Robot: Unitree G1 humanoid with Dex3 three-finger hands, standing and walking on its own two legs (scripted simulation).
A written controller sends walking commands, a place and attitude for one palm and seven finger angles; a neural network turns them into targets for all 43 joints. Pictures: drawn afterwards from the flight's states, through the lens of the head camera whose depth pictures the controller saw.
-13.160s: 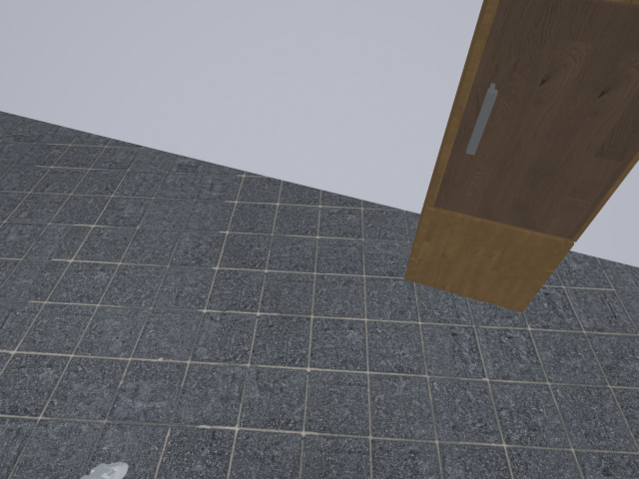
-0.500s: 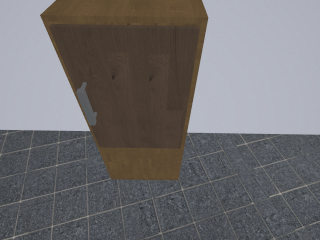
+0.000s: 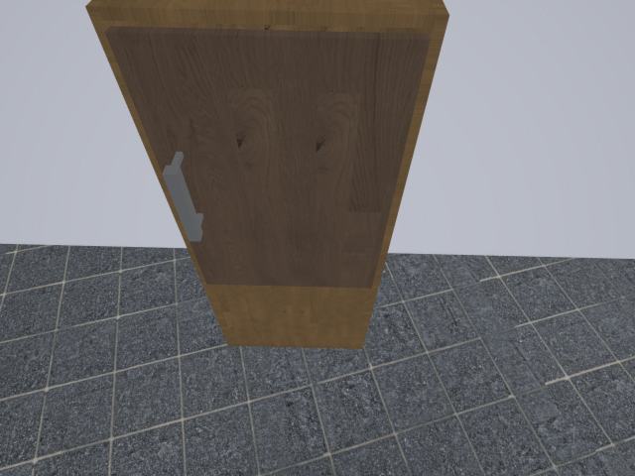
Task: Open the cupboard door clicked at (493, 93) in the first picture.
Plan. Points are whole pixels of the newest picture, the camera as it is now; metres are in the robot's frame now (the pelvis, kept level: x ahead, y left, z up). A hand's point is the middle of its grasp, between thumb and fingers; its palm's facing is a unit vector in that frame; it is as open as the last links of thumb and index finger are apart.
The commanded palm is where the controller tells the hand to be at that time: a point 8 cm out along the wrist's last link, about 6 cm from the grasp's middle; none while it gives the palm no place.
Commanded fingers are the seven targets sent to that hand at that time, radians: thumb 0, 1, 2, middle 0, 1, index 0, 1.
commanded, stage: shuffle to correct the standing spot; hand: left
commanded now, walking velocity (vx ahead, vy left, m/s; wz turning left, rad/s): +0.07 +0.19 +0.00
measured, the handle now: (187, 198) +0.53 +0.27 -0.01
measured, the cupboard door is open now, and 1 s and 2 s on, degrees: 0 0 0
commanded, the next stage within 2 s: come to a stop and stand still in 0.02 s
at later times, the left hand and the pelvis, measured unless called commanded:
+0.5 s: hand out of the picture +0.07 +0.22 -0.16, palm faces +0.03 -0.97 -0.23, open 7.3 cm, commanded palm none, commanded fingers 0.00 0.90 0.90 -0.20 -0.30 -0.20 -0.30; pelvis +0.03 +0.04 +0.01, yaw +1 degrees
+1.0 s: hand out of the picture +0.02 +0.19 -0.16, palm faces +0.03 -0.98 -0.20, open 7.3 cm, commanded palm none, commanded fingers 0.00 0.90 0.90 -0.20 -0.30 -0.20 -0.30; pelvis +0.02 +0.01 +0.02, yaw +1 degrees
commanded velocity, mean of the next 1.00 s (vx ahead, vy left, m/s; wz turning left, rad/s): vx -0.02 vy -0.02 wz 0.00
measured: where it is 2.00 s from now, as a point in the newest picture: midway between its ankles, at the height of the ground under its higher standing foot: outside the picture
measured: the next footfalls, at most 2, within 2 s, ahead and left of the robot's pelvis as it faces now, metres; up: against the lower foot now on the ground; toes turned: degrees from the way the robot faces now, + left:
right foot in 0.44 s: +0.06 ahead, -0.06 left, +0.00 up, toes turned -1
